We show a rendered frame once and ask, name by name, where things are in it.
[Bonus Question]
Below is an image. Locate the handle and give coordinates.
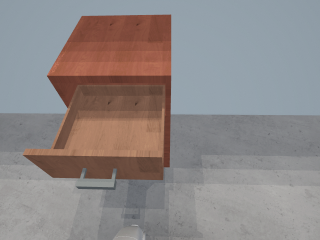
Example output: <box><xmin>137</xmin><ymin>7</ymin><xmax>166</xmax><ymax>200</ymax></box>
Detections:
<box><xmin>76</xmin><ymin>168</ymin><xmax>117</xmax><ymax>190</ymax></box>

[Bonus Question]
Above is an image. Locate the left robot thigh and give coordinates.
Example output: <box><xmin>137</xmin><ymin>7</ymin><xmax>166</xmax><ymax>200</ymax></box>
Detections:
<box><xmin>113</xmin><ymin>225</ymin><xmax>146</xmax><ymax>240</ymax></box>

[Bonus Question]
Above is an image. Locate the drawer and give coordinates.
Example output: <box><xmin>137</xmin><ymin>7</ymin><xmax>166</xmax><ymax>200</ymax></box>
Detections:
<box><xmin>23</xmin><ymin>85</ymin><xmax>166</xmax><ymax>180</ymax></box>

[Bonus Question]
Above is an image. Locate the cabinet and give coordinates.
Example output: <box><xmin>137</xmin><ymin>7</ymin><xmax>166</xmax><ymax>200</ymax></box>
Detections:
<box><xmin>47</xmin><ymin>14</ymin><xmax>172</xmax><ymax>168</ymax></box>

